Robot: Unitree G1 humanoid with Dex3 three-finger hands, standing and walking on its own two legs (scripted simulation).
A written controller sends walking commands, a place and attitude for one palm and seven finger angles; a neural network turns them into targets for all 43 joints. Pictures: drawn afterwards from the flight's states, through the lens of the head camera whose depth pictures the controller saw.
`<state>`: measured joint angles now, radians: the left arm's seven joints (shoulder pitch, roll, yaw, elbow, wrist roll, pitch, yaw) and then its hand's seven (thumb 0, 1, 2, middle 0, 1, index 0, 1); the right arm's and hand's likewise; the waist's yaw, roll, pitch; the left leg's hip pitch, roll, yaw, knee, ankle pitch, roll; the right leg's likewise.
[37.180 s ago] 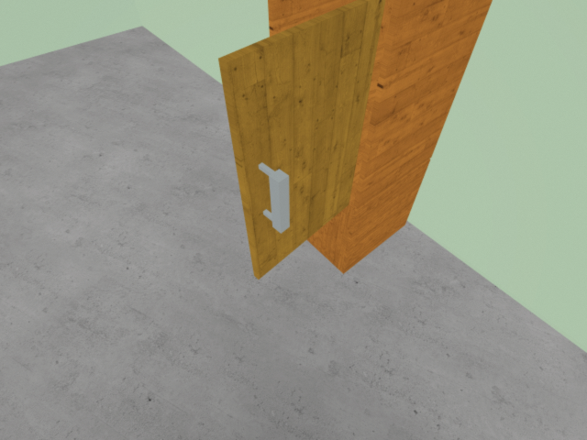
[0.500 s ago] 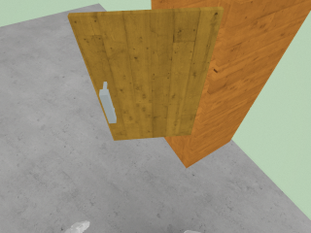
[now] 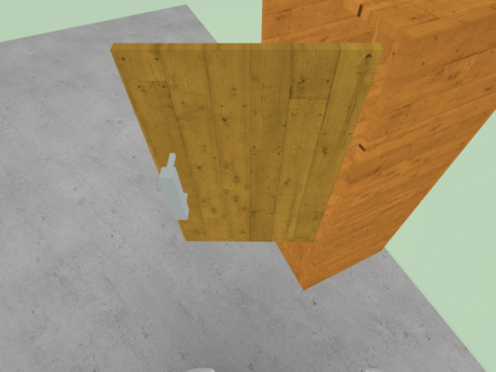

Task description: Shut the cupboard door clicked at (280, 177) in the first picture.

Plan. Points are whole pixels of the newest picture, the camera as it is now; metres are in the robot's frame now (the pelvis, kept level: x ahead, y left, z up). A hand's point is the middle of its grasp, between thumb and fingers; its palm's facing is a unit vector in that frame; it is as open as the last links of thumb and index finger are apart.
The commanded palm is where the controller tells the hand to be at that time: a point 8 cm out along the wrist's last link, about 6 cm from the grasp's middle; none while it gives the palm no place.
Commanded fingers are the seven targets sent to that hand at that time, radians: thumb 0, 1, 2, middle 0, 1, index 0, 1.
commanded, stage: come to a stop and stand still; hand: left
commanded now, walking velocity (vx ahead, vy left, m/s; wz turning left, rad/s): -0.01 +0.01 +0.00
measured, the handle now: (177, 187) +0.45 +0.19 -0.03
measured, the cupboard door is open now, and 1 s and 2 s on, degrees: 64 64 64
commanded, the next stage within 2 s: look again from close up in 0.88 s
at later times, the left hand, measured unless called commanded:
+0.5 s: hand out of the picture +0.04 +0.27 -0.17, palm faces -0.04 -0.97 -0.22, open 7.4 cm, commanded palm none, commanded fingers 0.00 0.90 0.90 -0.20 -0.30 -0.20 -0.30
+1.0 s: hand out of the picture -0.10 +0.28 -0.18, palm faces -0.03 -0.98 -0.20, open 7.4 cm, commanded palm none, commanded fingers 0.00 0.90 0.90 -0.20 -0.30 -0.20 -0.30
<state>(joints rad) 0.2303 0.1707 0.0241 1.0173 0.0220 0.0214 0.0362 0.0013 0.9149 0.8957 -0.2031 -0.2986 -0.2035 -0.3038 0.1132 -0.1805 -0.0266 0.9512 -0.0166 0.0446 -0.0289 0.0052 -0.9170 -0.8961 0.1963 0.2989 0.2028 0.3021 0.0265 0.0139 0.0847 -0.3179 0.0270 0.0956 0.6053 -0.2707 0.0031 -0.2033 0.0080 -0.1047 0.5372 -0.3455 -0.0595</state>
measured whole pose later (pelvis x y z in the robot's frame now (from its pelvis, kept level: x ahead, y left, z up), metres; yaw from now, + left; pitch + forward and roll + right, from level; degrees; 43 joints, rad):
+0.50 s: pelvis -0.05 +0.08 -0.01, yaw -3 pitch -2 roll -1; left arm 0.24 0.23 0.01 0.87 0.02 0.03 0.03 0.00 0.91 0.90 -0.20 -0.30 -0.20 -0.30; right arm 0.21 -0.16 -0.02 0.90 -0.03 0.01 0.00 0.01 -0.91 -0.90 0.20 0.30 0.20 0.30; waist 0.00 -0.02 0.01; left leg -0.27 -0.01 0.04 0.63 -0.32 0.06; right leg -0.26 -0.05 -0.02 0.57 -0.27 0.03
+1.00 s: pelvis -0.08 +0.09 +0.00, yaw -2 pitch -2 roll +0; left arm 0.39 0.21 0.00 1.03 0.03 0.01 0.02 0.00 0.91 0.90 -0.20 -0.30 -0.20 -0.30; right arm 0.28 -0.19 -0.03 1.03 -0.02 0.01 0.00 0.01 -0.91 -0.90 0.20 0.30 0.20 0.30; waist 0.00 -0.02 0.02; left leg -0.27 -0.05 0.04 0.50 -0.20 0.07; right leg -0.27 -0.06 0.03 0.48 -0.18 0.05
